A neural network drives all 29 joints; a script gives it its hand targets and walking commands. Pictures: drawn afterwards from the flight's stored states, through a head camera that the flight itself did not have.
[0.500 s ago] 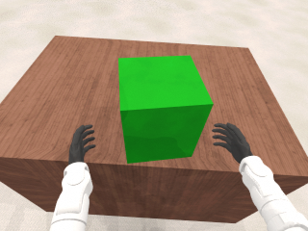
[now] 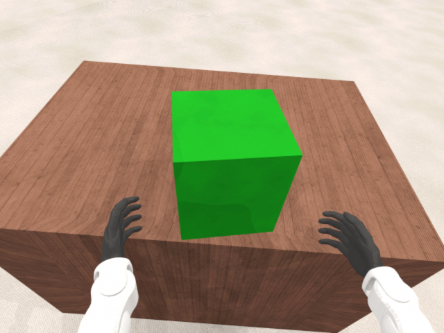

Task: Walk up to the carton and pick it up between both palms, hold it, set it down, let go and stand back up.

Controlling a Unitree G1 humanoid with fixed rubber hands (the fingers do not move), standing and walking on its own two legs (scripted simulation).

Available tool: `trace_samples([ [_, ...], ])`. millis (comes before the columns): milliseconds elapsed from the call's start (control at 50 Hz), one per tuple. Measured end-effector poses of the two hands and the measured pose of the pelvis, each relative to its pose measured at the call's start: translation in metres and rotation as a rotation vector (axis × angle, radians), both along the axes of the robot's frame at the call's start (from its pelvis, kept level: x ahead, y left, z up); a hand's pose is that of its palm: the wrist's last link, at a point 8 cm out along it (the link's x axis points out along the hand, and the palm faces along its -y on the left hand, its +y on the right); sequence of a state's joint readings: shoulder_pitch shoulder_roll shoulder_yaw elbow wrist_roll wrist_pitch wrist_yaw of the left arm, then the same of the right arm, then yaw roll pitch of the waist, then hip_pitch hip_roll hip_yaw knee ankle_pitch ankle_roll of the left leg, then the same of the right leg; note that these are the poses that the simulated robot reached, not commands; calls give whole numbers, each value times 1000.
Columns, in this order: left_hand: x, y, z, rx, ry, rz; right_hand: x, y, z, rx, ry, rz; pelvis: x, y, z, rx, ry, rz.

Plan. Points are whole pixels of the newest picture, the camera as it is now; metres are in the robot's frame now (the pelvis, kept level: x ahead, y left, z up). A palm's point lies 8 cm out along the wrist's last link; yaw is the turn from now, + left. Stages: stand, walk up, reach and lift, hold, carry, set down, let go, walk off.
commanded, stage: set down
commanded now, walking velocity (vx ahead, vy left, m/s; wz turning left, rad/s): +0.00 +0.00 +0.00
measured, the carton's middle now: (225, 166) +0.45 +0.04 +0.04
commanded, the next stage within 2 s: none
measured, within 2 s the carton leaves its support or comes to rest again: neither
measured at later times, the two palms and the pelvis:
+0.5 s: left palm (102, 285) +0.19 +0.21 +0.03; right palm (363, 288) +0.23 -0.21 +0.02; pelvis +0.00 +0.00 +0.00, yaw +0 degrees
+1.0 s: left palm (102, 282) +0.20 +0.22 +0.01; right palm (351, 293) +0.23 -0.20 -0.01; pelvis +0.04 +0.01 +0.00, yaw +1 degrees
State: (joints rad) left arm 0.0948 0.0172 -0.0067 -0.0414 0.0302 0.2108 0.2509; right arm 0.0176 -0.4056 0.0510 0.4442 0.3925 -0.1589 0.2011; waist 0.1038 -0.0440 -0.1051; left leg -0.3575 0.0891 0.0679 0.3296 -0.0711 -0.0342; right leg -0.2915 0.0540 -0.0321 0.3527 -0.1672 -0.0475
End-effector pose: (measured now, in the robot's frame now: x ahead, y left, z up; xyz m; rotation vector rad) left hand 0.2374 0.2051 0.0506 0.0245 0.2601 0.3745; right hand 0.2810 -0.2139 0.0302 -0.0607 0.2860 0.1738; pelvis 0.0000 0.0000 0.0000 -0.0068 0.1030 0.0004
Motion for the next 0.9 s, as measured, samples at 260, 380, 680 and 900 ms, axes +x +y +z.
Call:
trace_samples([
  [260,-38,3,-28,-26,115,24,-31,-6,-7,-10,49,-40,10,-3,2,4,-36,3],
  [380,-48,6,-20,-27,63,32,-45,2,-4,-7,36,-25,5,-1,2,3,-57,4],
  [680,-49,12,-36,-48,170,14,-48,17,-22,-49,150,-32,9,7,3,5,-63,10],
  [900,-31,18,-40,-23,192,-21,-39,18,-35,-63,187,-46,31,8,4,7,-33,12],
])
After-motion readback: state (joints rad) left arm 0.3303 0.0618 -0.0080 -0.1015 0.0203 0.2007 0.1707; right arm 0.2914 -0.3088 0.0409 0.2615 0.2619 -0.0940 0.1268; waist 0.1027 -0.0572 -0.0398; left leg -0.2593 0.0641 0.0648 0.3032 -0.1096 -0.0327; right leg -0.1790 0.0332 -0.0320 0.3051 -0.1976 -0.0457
